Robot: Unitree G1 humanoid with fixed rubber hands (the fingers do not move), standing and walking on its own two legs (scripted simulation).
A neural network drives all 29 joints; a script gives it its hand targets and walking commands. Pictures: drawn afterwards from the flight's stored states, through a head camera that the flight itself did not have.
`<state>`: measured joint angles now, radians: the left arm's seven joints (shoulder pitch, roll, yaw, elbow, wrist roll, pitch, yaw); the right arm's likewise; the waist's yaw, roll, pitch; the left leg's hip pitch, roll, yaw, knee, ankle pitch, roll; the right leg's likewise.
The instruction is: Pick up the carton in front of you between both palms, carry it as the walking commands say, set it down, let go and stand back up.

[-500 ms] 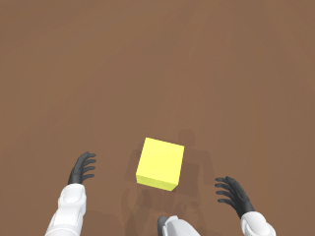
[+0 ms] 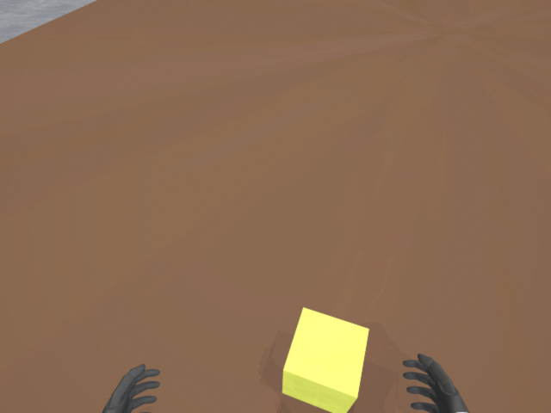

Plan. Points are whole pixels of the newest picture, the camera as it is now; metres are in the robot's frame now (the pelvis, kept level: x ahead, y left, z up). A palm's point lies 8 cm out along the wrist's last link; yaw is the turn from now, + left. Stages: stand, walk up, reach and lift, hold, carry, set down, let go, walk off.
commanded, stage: let go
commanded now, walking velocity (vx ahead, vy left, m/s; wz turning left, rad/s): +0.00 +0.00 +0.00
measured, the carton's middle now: (323, 362) +0.41 -0.14 -0.65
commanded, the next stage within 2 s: stand in 0.28 s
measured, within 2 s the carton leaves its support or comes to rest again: neither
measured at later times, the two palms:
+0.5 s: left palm out of the picture +0.11 +0.26 -0.07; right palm out of the picture +0.14 -0.31 -0.10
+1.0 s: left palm out of the picture +0.12 +0.26 -0.09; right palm out of the picture +0.15 -0.32 -0.11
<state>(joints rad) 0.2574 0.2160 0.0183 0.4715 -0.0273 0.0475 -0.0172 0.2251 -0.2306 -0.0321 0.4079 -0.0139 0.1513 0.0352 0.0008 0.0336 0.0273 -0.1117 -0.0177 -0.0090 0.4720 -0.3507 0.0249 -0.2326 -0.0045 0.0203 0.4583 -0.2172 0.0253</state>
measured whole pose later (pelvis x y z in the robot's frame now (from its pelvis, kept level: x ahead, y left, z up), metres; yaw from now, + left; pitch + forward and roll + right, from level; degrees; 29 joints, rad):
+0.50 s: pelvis +0.00 -0.04 -0.01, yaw +2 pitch +1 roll +0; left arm 0.22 0.31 0.07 0.68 0.06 0.02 -0.01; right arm 0.24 -0.34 -0.04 0.60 -0.05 0.03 0.00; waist 0.01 0.07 0.01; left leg -0.18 0.01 -0.05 0.55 -0.38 -0.02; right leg -0.30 0.02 -0.02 0.57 -0.27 -0.02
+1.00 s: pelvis +0.02 -0.04 +0.00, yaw +3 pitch -1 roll +0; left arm 0.15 0.31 0.06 0.85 0.03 0.01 0.01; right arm 0.19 -0.37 -0.01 0.77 -0.04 0.00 -0.03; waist 0.01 0.06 0.02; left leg -0.09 0.02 -0.07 0.47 -0.37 -0.03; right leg -0.22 0.02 -0.05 0.51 -0.28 -0.03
